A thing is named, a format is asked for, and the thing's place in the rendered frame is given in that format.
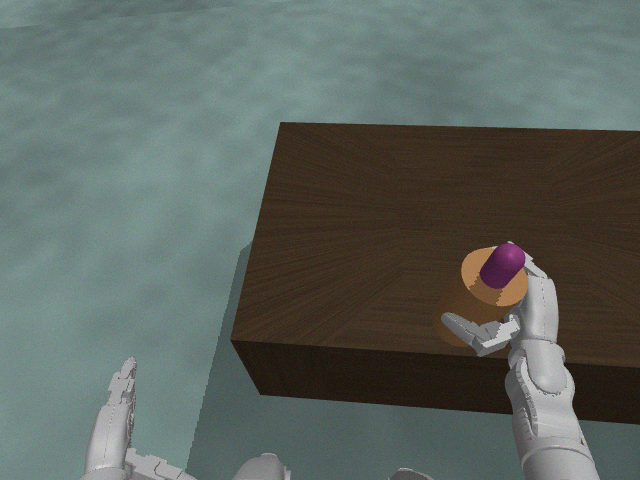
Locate right robot hand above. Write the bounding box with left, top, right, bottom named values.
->
left=441, top=241, right=559, bottom=357

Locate left robot hand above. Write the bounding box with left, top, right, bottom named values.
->
left=84, top=356, right=198, bottom=480

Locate right robot arm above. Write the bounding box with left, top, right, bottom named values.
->
left=505, top=339, right=600, bottom=480

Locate bottle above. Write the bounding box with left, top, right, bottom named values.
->
left=432, top=243, right=528, bottom=347

